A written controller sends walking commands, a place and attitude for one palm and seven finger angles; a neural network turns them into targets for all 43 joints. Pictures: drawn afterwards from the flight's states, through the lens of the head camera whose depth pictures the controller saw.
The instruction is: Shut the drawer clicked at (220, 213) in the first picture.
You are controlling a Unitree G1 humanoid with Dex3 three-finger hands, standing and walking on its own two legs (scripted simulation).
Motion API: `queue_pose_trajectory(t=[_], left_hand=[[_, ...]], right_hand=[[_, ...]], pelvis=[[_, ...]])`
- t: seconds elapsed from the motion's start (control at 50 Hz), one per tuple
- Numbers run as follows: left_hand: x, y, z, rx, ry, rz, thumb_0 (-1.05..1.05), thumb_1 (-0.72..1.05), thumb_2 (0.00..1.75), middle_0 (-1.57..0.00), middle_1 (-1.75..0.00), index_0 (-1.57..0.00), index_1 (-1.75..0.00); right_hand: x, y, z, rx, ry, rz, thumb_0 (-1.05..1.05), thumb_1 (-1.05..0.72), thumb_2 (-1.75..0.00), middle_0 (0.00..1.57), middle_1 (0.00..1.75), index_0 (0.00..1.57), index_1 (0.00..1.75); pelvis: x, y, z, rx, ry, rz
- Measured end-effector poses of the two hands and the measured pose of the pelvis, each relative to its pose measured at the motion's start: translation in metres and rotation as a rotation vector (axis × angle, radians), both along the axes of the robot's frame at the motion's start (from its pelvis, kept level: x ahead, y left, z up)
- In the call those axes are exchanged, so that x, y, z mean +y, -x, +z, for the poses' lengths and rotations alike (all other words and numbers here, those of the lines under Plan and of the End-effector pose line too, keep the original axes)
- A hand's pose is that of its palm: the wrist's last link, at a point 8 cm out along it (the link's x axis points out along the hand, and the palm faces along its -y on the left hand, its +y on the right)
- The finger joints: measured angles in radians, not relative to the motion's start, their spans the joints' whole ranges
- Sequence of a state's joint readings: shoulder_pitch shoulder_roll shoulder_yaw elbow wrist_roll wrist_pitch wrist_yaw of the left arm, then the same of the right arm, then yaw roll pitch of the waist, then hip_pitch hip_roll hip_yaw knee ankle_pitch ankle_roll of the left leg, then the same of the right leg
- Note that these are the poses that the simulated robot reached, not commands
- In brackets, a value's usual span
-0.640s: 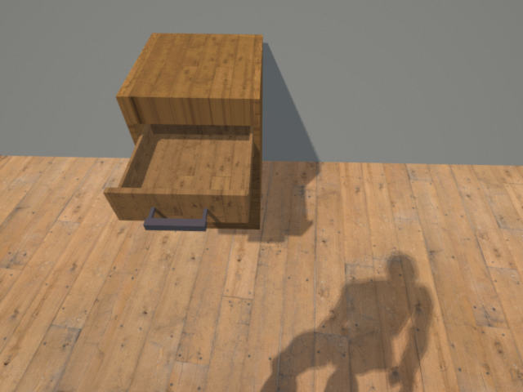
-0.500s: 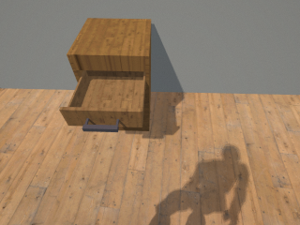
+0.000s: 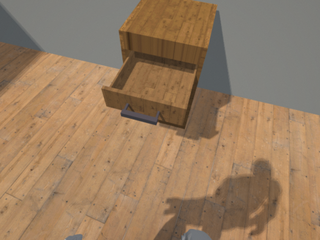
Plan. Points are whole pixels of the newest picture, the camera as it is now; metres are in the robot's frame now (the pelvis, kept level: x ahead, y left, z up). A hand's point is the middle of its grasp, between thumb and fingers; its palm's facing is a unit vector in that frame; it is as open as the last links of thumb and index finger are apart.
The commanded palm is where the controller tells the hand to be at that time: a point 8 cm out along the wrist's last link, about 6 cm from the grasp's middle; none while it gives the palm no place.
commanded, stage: stand and wait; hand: left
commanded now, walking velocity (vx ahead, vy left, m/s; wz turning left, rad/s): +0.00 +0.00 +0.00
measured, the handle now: (140, 113) +0.63 +0.11 -0.24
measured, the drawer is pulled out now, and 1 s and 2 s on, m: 0.30 0.30 0.30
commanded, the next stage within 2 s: turn or walk to find it in 0.20 s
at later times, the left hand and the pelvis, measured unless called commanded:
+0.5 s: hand out of the picture +0.03 +0.12 -0.18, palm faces +0.10 -0.98 -0.19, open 7.4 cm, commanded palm none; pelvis +0.03 -0.05 +0.00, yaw +3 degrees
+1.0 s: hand out of the picture +0.04 +0.11 -0.18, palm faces +0.10 -0.97 -0.21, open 7.3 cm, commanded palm none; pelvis +0.03 -0.06 +0.00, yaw +3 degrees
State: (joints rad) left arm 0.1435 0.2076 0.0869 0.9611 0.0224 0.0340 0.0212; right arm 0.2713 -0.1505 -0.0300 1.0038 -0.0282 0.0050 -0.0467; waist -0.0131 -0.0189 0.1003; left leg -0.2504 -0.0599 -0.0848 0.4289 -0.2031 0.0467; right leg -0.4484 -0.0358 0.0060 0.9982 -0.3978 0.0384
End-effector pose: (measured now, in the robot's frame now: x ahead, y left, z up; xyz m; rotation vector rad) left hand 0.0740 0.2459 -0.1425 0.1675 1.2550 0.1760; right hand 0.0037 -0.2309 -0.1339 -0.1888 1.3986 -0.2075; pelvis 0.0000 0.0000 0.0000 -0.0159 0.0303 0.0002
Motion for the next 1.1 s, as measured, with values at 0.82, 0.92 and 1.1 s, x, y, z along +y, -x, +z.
queue_pose_trajectory(t=[0.82, 0.92, 1.1], left_hand=[[-0.077, 0.043, -0.005, 0.121, 0.017, 0.106, 0.00, 0.91, 0.90, -0.20, -0.30, -0.19, -0.30], [-0.081, 0.039, -0.003, 0.114, 0.019, 0.094, 0.00, 0.91, 0.90, -0.20, -0.30, -0.19, -0.30], [-0.086, 0.041, -0.001, 0.120, 0.022, 0.085, 0.00, 0.92, 0.90, -0.20, -0.30, -0.20, -0.30]], right_hand=[[-0.048, -0.053, -0.019, -0.005, -0.054, 0.057, 0.01, -0.92, -0.90, 0.20, 0.29, 0.20, 0.30], [-0.049, -0.045, -0.018, 0.006, -0.061, 0.049, 0.01, -0.92, -0.90, 0.20, 0.29, 0.20, 0.30], [-0.047, -0.027, -0.017, 0.041, -0.078, 0.034, 0.00, -0.91, -0.90, 0.20, 0.29, 0.20, 0.30]], pelvis=[[-0.059, -0.034, -0.005, -0.051, -0.024, 0.066], [-0.062, -0.034, -0.003, -0.052, -0.023, 0.060], [-0.066, -0.033, -0.001, -0.053, -0.021, 0.053]])
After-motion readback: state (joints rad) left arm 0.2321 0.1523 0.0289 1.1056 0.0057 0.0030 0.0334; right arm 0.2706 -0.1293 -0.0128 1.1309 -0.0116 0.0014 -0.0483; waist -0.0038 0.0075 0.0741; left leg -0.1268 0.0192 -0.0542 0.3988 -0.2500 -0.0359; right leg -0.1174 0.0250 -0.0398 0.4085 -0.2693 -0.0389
